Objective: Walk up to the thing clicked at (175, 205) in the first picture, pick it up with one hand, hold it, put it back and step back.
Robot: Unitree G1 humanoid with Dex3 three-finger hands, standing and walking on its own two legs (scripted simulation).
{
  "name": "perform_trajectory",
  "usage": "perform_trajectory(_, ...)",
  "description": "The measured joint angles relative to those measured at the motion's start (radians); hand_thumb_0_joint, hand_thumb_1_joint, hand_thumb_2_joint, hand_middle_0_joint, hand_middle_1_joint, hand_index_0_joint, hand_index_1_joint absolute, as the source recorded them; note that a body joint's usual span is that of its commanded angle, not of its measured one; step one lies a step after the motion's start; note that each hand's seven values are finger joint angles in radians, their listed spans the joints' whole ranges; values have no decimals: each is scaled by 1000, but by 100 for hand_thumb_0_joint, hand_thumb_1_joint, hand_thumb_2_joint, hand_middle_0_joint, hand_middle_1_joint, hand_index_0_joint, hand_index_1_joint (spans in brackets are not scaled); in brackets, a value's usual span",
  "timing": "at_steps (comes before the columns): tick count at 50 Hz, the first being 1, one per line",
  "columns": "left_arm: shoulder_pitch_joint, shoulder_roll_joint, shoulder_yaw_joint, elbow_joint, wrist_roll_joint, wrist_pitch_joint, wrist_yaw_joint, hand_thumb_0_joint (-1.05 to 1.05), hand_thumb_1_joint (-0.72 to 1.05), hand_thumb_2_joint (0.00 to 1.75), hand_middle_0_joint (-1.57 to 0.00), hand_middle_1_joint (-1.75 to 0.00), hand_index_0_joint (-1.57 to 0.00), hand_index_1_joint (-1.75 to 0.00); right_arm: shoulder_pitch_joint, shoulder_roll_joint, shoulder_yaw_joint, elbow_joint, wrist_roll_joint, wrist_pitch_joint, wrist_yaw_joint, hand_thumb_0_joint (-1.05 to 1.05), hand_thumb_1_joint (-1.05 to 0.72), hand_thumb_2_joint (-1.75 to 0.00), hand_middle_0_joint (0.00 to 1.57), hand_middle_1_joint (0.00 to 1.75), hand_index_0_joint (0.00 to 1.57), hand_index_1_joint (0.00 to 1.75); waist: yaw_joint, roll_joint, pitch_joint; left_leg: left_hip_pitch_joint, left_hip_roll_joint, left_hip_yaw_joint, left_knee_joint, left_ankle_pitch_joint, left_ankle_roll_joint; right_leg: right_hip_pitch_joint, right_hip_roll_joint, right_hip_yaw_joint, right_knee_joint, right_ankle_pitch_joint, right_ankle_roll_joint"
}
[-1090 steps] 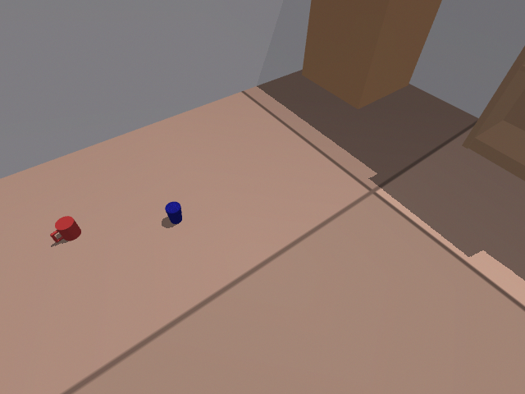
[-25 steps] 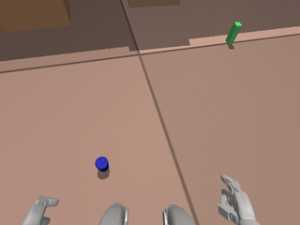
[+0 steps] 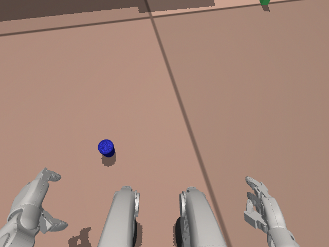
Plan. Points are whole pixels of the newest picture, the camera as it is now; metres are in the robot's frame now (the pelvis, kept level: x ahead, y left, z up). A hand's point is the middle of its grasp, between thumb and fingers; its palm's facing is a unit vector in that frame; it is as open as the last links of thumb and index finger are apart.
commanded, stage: rise first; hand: left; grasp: from above
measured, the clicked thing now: (107, 149) +0.48 +0.25 -0.53
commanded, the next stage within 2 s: approach in 1.44 s
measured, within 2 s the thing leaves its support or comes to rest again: neither
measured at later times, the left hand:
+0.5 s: hand (72, 168) +0.34 +0.31 -0.30, palm faces -0.47 -0.22 -0.85, open 13.7 cm
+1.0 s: hand (81, 157) +0.40 +0.31 -0.37, palm faces -0.45 -0.02 -0.89, open 13.7 cm
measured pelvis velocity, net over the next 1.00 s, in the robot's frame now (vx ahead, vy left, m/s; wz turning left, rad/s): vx -0.05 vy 0.01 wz -0.09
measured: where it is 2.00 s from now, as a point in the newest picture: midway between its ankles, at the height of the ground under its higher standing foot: outside the picture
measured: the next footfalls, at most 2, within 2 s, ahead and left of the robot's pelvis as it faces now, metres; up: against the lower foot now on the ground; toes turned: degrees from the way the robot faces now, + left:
none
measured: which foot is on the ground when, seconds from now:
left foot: down 0.00-1.00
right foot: down 0.00-1.00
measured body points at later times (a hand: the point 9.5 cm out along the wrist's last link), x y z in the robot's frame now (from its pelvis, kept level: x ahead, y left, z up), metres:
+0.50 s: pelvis -0.05 +0.00 -0.17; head +0.16 +0.03 +0.23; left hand +0.37 +0.32 -0.25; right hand +0.04 -0.28 -0.29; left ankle +0.05 +0.12 -0.54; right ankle +0.05 -0.13 -0.54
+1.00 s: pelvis -0.05 +0.01 -0.22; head +0.19 +0.06 +0.17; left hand +0.42 +0.31 -0.32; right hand +0.02 -0.27 -0.33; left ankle +0.05 +0.12 -0.54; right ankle +0.05 -0.13 -0.54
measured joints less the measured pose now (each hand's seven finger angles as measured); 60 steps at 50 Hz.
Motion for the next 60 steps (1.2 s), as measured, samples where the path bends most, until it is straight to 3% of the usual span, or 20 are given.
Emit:
perform_trajectory(7, -234, 62, 22, 144, 164, -121, 47, -1, -48, 92, -12, -107, -14, -105, -41, -23, -17, 61, 1, 18, 18, 1, -91, -90, 21, 30, 20, 30, -2, 9, 4, -261, 2, -4, 226, -32, -11, -267, 9, -3, 231, -32, -7)
perform_trajectory(17, -519, 162, 53, 369, 348, -219, 65, -1, -45, 94, -13, -104, -14, -103, -19, -1, -14, 144, -22, 66, 48, 1, -88, -89, 20, 30, 20, 30, -3, 9, 51, -512, 4, -29, 440, -26, -20, -518, 20, -25, 434, -15, -11)
perform_trajectory(25, -625, 235, 59, 482, 473, -302, 94, -1, -46, 97, -11, -103, -12, -103, 25, 9, -6, 178, -44, 102, 66, 1, -87, -89, 21, 30, 20, 30, -39, 4, 65, -613, 0, -49, 546, -20, -13, -601, 23, -43, 513, -3, 3)
perform_trajectory(30, -672, 264, 55, 547, 559, -335, 150, -1, -46, 98, -10, -102, -11, -101, 37, 6, 3, 183, -56, 130, 78, 1, -88, -89, 21, 30, 20, 30, -64, 3, 67, -657, -4, -54, 589, -21, -1, -630, 23, -48, 541, -5, 14)
perform_trajectory(37, -746, 286, 40, 639, 663, -330, 233, -1, -46, 97, -12, -96, -13, -96, 29, 9, 19, 187, -77, 165, 98, 1, -89, -90, 21, 30, 20, 30, -92, -7, 69, -709, -12, -54, 636, -24, 12, -668, 18, -48, 579, -13, 25)
perform_trajectory(49, -837, 320, 26, 728, 762, -324, 300, -1, -44, 95, -16, -91, -16, -91, -1, 22, 39, 184, -110, 178, 120, 1, -90, -90, 21, 30, 20, 30, -123, -14, 90, -775, -18, -57, 697, -32, 13, -729, 15, -50, 637, -25, 33)
perform_trajectory(60, -880, 361, 62, 776, 780, -339, 323, 0, -47, 96, -14, -94, -14, -94, -9, 21, 58, 183, -137, 188, 128, 1, -91, -90, 21, 30, 20, 30, -141, -19, 116, -798, -12, -69, 737, -62, 3, -762, 23, -60, 678, -44, 28)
